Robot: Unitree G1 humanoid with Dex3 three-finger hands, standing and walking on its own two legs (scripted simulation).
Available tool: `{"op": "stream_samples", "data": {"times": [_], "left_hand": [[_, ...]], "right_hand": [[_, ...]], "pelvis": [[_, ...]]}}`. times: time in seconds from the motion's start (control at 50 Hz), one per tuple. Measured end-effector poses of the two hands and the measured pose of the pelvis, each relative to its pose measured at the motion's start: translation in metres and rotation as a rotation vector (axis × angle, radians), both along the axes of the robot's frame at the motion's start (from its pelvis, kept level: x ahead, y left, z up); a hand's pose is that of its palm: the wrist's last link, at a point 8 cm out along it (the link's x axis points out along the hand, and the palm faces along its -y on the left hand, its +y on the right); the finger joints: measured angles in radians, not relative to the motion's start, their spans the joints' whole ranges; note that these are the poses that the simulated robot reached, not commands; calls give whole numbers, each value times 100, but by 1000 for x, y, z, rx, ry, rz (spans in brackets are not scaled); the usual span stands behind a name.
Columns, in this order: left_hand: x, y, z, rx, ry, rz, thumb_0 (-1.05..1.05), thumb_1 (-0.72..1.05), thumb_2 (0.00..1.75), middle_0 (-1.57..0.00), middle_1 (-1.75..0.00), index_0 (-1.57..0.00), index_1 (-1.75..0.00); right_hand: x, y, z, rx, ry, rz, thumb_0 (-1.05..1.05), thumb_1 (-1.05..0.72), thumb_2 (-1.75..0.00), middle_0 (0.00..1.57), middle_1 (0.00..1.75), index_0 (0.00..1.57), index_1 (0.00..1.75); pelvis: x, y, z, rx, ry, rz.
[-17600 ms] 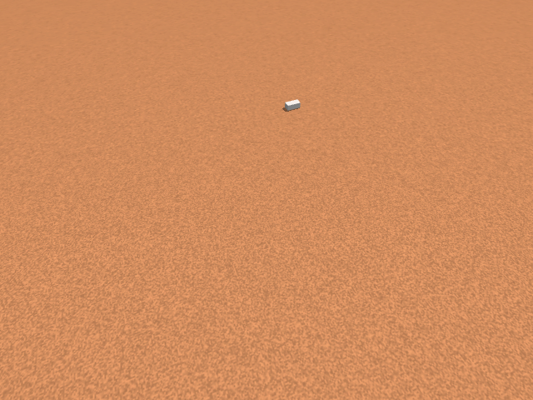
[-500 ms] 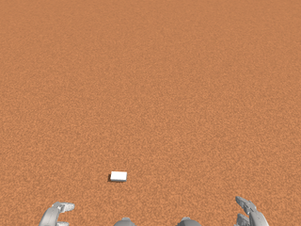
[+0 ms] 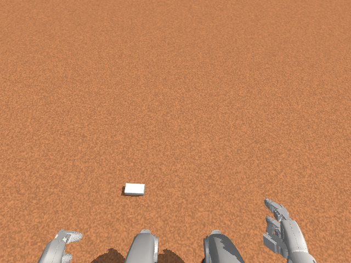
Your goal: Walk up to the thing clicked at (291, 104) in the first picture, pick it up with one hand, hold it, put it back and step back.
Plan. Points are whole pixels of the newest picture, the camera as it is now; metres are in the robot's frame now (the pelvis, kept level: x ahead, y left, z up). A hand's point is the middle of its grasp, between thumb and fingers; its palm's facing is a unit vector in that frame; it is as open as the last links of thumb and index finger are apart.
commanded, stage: rise first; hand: left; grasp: from above
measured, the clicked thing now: (135, 189) +0.45 +0.21 -0.64
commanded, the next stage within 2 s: none
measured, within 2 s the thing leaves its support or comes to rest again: neither
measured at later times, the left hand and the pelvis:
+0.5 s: hand (97, 225) +0.25 +0.27 -0.31, palm faces -0.45 -0.43 -0.78, open 13.5 cm; pelvis -0.06 -0.01 -0.17, yaw -1 degrees
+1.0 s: hand (112, 202) +0.35 +0.26 -0.44, palm faces -0.48 -0.06 -0.88, open 13.1 cm; pelvis -0.09 +0.00 -0.29, yaw -5 degrees
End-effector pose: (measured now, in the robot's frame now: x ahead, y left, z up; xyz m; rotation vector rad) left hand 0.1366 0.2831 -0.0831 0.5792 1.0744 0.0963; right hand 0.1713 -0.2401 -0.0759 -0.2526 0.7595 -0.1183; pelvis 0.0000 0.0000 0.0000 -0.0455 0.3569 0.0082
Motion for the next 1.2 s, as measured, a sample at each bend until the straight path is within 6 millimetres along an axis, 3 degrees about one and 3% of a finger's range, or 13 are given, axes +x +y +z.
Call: {"op": "stream_samples", "data": {"times": [0.1, 0.18, 0.26, 0.38, 0.54, 0.68, 0.8, 0.92, 1.04, 1.2], "left_hand": [[2, 2, -15, 32, 6, -57, 0, -48, 88, -22, -93, -21, -94], [13, 8, -43, 85, 1, -137, 0, -49, 89, -21, -92, -21, -93], [33, 10, -79, 147, -29, -251, -1, -49, 91, -21, -91, -20, -93], [77, 6, -129, 253, -128, -422, -1, -47, 91, -23, -90, -21, -92], [130, -1, -185, 372, -188, -598, 0, -43, 90, -25, -89, -24, -91], [167, -6, -230, 432, -213, -754, 0, -38, 88, -28, -86, -27, -88], [190, -8, -263, 471, -243, -856, 0, -35, 88, -27, -85, -26, -86], [208, -12, -289, 513, -276, -935, 0, -34, 89, -26, -81, -25, -82], [223, -17, -307, 542, -296, -996, 0, -34, 90, -26, -76, -25, -79], [240, -19, -325, 570, -307, -1055, 0, -35, 90, -26, -74, -24, -77]], "right_hand": [[-2, -2, -13, -6, -10, 12, 2, -96, -91, 21, 30, 20, 30], [-4, -7, -35, -18, -17, 32, 2, -95, -91, 21, 30, 20, 30], [-8, -16, -69, -35, -1, 51, 1, -94, -91, 21, 30, 20, 30], [-25, -30, -136, -49, 63, 45, 1, -93, -91, 21, 30, 20, 30], [-76, -40, -224, -34, 223, 8, 1, -93, -91, 20, 30, 20, 30], [-139, -43, -277, -35, 397, -44, 1, -92, -90, 20, 30, 20, 30], [-184, -45, -301, -55, 526, -89, 1, -90, -90, 20, 30, 20, 30], [-211, -43, -312, -77, 611, -118, 1, -89, -89, 20, 30, 20, 30], [-218, -39, -319, -93, 641, -123, 1, -89, -89, 20, 30, 20, 30], [-213, -32, -329, -108, 649, -105, 1, -89, -89, 20, 30, 20, 30]], "pelvis": [[-6, 0, -14, -2, 27, 2], [-15, -2, -36, 1, 67, -1], [-25, -3, -67, 6, 117, -4], [-42, -7, -122, 8, 180, -14], [-67, -10, -187, 7, 220, -27], [-81, -9, -233, -6, 227, -38], [-86, -5, -262, -24, 225, -45], [-87, 0, -284, -42, 219, -48], [-87, 5, -298, -58, 218, -51], [-84, 9, -312, -73, 225, -55]]}}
